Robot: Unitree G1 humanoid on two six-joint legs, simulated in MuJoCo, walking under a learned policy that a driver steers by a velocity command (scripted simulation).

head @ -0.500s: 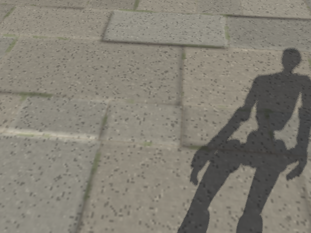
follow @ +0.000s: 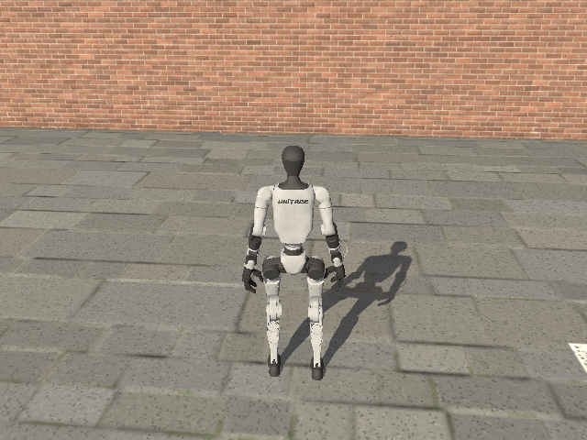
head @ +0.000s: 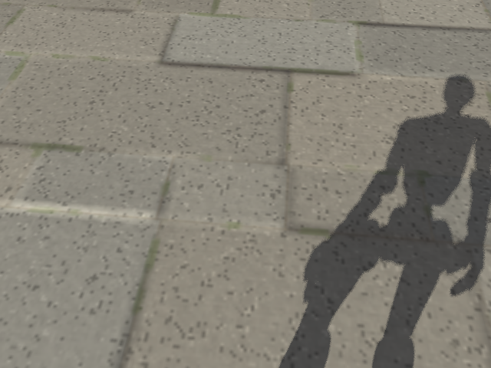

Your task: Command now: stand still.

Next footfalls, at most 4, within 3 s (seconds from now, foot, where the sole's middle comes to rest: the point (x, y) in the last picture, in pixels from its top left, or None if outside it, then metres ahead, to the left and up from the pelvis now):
1.78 left None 0.46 0.07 -0.78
2.30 right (315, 283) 0.76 -0.18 -0.78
2.86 left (240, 202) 1.08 0.05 -0.78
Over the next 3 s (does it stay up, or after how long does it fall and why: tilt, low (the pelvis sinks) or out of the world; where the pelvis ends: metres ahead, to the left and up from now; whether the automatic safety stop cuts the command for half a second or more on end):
stays up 0.94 -0.04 -0.01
